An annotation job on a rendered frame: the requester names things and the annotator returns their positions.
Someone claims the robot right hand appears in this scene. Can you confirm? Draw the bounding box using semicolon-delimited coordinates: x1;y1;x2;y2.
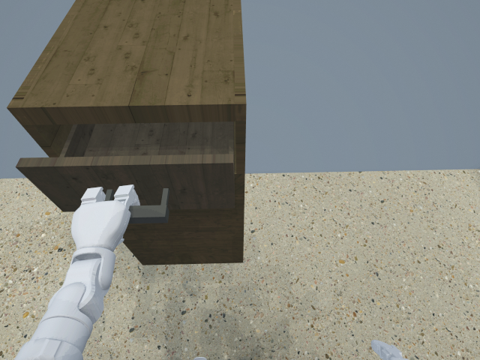
371;340;409;360

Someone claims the handle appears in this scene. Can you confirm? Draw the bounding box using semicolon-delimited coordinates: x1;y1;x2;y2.
104;188;170;224

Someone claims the left robot forearm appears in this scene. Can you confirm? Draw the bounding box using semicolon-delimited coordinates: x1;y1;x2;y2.
14;247;116;360

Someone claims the cabinet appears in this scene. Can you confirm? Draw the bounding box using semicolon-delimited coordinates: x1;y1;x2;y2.
7;0;246;266

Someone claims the robot left hand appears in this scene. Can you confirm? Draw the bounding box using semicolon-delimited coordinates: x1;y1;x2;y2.
71;184;140;252

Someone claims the drawer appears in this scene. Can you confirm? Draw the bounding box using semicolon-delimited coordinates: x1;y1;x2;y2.
16;121;235;212

